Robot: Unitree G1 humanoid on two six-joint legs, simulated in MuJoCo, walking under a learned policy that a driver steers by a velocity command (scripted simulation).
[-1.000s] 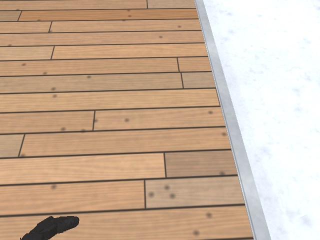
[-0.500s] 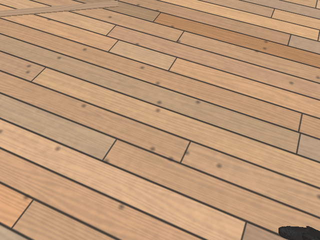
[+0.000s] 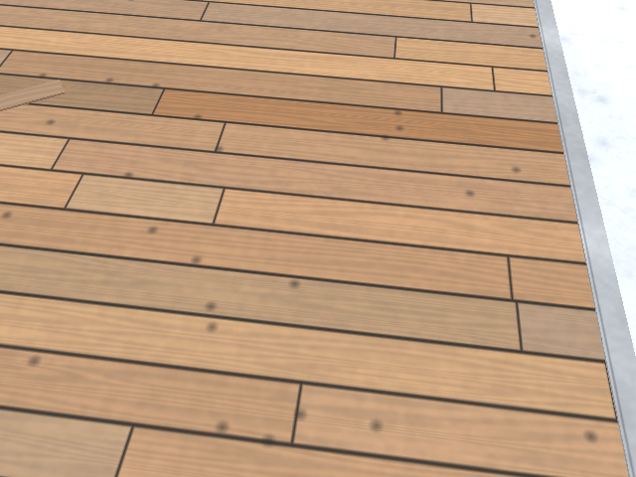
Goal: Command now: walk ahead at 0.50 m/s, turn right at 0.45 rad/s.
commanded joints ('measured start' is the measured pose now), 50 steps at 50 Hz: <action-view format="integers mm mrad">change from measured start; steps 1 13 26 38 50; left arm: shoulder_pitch -132 83 178 105 -158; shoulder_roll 57 138 173 95 44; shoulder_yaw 9 47 60 36 13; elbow -129 -117 -73 -148 -213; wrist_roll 2 11 -5 -6 -10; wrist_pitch -20 -25 2 21 -6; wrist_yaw -19 33 66 45 -10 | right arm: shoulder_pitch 21 -89 -213 -66 41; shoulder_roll -184 -145 -163 -132 -200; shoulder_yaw -48 -19 -31 -31 -48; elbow -31 -149 -182 -96 10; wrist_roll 12 -9 17 -4 28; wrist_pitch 15 -36 -48 -38 13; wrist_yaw -10 5 23 7 1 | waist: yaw -6 44 54 41 -12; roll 90 20 -91 135 101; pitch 58 -45 -47 11 83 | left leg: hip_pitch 53 -701 -367 -164 -1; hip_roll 320 160 63 314 343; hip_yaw -45 -275 -266 -358 -81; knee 54 891 240 -63 -30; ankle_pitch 862 30 290 264 583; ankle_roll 91 -83 -57 141 95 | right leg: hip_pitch -41 511 458 -67 5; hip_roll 40 -86 -36 -29 28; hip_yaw -73 353 393 112 -24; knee -47 -439 -219 463 -26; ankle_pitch -107 45 -200 -274 -93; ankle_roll -43 -300 -138 31 -35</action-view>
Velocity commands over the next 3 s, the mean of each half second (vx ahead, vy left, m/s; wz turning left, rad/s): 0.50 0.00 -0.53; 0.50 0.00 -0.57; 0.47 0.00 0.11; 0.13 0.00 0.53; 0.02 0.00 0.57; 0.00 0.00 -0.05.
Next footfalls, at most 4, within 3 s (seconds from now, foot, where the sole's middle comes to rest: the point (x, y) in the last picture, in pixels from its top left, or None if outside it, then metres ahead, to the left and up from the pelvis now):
0.10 right None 0.23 -0.11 -0.77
0.54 left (283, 455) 0.53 0.06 -0.77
1.08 right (453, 389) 0.65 -0.32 -0.77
1.62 left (406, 262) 1.01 -0.28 -0.77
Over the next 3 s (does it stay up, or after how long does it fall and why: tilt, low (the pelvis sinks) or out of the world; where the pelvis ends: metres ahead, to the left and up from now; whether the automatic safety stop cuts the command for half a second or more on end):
stays up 0.90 -0.31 -0.01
